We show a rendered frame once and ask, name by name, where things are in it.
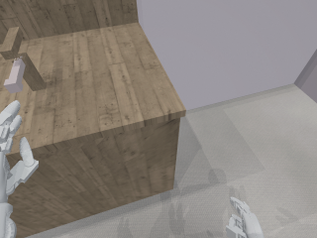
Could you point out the robot right hand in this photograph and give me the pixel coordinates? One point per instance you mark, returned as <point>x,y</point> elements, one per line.
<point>246,227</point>

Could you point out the left robot forearm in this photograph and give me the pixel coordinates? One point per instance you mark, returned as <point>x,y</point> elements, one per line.
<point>8,228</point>

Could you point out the counter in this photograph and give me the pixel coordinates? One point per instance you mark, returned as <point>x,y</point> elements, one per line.
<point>98,109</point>

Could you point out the robot left hand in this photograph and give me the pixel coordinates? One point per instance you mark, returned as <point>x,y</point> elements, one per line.
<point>9,125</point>

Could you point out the tap lever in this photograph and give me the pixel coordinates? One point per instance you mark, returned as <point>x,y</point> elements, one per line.
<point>14,83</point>

